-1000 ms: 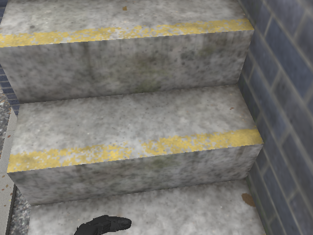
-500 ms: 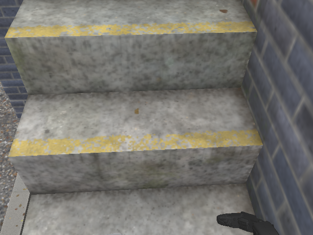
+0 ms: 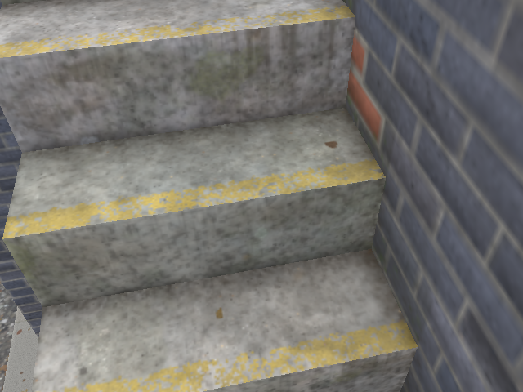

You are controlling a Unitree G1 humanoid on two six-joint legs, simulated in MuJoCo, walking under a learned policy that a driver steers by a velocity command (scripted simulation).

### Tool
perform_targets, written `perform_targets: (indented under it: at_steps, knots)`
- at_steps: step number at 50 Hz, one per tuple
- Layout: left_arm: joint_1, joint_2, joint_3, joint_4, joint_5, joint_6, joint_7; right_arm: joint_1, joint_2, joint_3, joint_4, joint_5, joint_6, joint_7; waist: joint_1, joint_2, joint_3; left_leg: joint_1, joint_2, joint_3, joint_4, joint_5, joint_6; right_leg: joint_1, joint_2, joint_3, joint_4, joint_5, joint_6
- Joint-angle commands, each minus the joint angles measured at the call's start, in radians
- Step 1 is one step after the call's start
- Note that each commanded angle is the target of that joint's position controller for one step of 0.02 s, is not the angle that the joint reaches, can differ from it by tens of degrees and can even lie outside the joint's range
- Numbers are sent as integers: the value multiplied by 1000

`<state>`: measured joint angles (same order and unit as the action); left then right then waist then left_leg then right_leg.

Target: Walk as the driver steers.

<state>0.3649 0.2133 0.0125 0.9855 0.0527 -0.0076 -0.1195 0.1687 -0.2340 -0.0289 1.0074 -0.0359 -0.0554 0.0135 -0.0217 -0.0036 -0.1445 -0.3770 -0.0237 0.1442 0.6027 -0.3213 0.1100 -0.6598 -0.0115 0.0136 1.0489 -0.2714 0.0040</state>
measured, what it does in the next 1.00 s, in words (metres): steps on the spot: right foot, then left foot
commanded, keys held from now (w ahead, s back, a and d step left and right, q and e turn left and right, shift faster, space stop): w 1.00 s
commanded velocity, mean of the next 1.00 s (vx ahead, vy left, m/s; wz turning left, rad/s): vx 0.05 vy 0.00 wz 0.00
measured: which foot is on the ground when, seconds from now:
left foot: down 0.00-0.10, up 0.12-0.38, down 0.40-1.00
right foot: up 0.00-0.06, down 0.08-1.00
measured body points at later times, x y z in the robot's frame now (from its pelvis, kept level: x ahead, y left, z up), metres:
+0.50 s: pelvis +0.04 -0.01 -0.01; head +0.05 -0.02 +0.44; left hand +0.22 +0.21 -0.11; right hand +0.10 -0.23 -0.16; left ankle +0.00 +0.13 -0.72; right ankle +0.03 -0.10 -0.72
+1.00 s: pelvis +0.02 +0.02 +0.01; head +0.02 +0.02 +0.46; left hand +0.09 +0.25 -0.14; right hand +0.01 -0.18 -0.16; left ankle +0.00 +0.13 -0.72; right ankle +0.03 -0.10 -0.72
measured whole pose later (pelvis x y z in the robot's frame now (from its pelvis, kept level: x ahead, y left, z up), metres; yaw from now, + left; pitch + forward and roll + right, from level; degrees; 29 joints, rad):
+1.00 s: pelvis +0.02 +0.02 +0.01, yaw -1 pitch +1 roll +0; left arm 0.22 0.18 0.02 0.99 0.03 -0.06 -0.11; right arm 0.26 -0.14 0.01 1.20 0.00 -0.04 0.06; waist 0.00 0.00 -0.01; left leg -0.24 0.02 0.10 0.56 -0.33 0.01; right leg -0.30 -0.02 0.00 0.58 -0.28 0.00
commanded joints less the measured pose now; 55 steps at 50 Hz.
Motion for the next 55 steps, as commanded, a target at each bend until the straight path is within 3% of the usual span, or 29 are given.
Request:
perform_targets:
  at_steps: [1,2,4,5,6,7,8,9,10,11,12,13,14,16,18,20,21,22,25,30,32,38,45,50,51,52,53,54,55]
  knots:
    - [-39,33,-13,-95,-3,-9,32,-40,-90,-20,-8,28,-5,14,34,79,110,87,298,-338,-279,-73,266,63,-8,-28,-293,-36,-95]
    - [-63,30,-13,-108,-1,-16,40,-12,-69,-13,-4,43,-10,21,47,82,93,115,284,-337,-223,-56,264,103,7,-48,-439,-48,-111]
    - [17,25,-12,-81,7,-33,44,-32,-20,3,-2,31,-7,49,59,57,59,84,230,-245,-27,273,211,214,26,-19,-487,47,-153]
    - [150,32,-9,-31,9,-43,42,43,7,6,19,37,-8,54,59,-73,-19,-32,149,-151,213,266,113,380,-29,97,-509,170,-234]
    - [169,70,-3,10,-9,-61,38,90,58,26,19,32,-26,48,41,-242,-29,-281,43,-50,398,7,-6,503,-173,384,-601,205,-391]
    - [214,0,-16,30,-8,-65,23,6,27,20,21,23,-26,31,118,-324,24,-519,43,-128,778,-172,-55,554,-279,592,-690,215,-457]
    - [211,-13,-20,52,5,-66,11,-16,9,17,23,16,-10,14,132,-223,4,-683,33,-211,1197,-199,-68,591,-300,611,-668,268,-453]
    - [161,10,-13,43,18,-60,10,-24,-6,-1,21,19,-2,1,124,-108,15,-745,32,-253,1379,-108,-53,564,-272,489,-669,256,-413]
    - [-135,-59,-40,-70,-1,-75,-14,-57,-5,-9,-14,43,-1,-9,27,62,23,-570,77,-330,1245,-55,-102,424,-237,331,-579,758,-339]
    - [-307,-87,-59,-120,-36,-83,-20,-68,-4,-16,-49,61,13,-23,-50,112,-24,-469,126,-336,1118,-89,-159,371,-224,235,-543,835,-287]
    - [-398,-89,-66,-167,-80,-96,-16,-36,5,-10,-59,54,17,-21,-103,119,-40,-388,173,-276,991,-159,-230,320,-198,158,-540,837,-237]
    - [-430,-64,-56,-189,-86,-107,-21,74,24,-8,-22,49,19,-6,-146,106,-28,-210,202,-184,782,-188,-273,238,-140,31,-561,807,-185]
    - [-403,-28,-39,-193,-84,-112,-27,91,47,-3,16,51,28,13,-116,52,13,-83,190,-115,627,-221,-326,173,-105,3,-582,718,-170]
    - [-271,-21,-37,-135,-63,-107,-54,160,82,6,70,44,21,6,-88,-2,64,-21,181,-141,576,19,-337,190,-169,101,-538,822,-197]
    - [-223,-30,-38,-118,-94,-101,-73,103,104,23,53,47,5,11,-67,3,40,-24,179,-134,268,160,-302,364,-197,129,-480,1006,-184]
    - [-157,22,-13,-94,-107,-73,-86,55,107,39,29,63,-9,0,-27,-49,7,-34,163,-153,49,310,-252,537,-178,141,-435,981,-136]
    - [-79,61,13,-104,-71,-61,-62,-13,63,39,1,62,-14,-11,73,-18,-16,-90,130,-151,75,357,-201,634,-128,114,-418,882,-136]
    - [-34,59,13,-81,-53,-52,-40,-55,36,34,-8,37,-18,-12,106,24,-32,-79,127,-125,85,374,-175,630,-87,83,-411,722,-138]
    - [-158,57,16,-130,-38,-48,-14,-6,67,43,16,66,-21,-1,52,21,16,3,133,-137,45,248,-147,470,-68,70,-465,322,-116]
    - [-299,24,7,-189,-35,-70,6,-4,38,38,34,54,-23,19,21,55,56,72,133,-146,-8,243,-90,345,-33,12,-477,183,-87]
    - [-246,19,0,-164,-55,-62,-4,21,22,34,76,46,-6,24,13,46,88,99,121,-135,-46,220,-83,325,-27,9,-497,160,-83]
    - [-203,29,0,-104,-22,-72,-2,58,32,26,124,21,10,44,-1,40,125,165,100,-125,-99,183,-56,282,-4,-2,-535,81,-43]
    - [-157,-17,-4,-42,-27,-66,6,94,46,27,159,24,17,46,9,31,143,161,97,-120,-138,147,-50,299,-2,-2,-557,71,-44]
    - [-136,16,13,-36,-17,-59,11,134,42,34,186,33,-2,50,19,17,164,164,87,-140,-185,92,-32,290,-8,-20,-577,20,-51]
    - [-50,151,58,-3,12,-40,32,224,-105,-22,183,-27,-3,30,-15,14,162,96,196,-306,-187,-552,109,183,-68,68,-523,-476,-159]
    - [-131,96,47,-34,38,-35,55,225,-93,-27,185,-39,-12,-8,-32,51,256,127,264,-452,-210,-599,176,-48,-77,88,-454,-408,-186]
    - [-146,71,42,-38,40,-41,71,351,-73,-29,199,-22,-15,-36,-66,93,189,249,341,-619,-303,-617,232,-132,-52,61,-345,-227,-157]
    - [-151,6,21,-29,23,-46,78,381,-76,-32,190,0,-18,-50,-86,179,161,291,425,-751,-411,-549,285,-162,-24,16,-151,-42,-112]
    - [-198,-31,9,-31,2,-52,87,318,-32,-22,156,3,-22,-51,-76,168,174,252,433,-748,-436,-327,298,-204,-13,48,33,-9,-91]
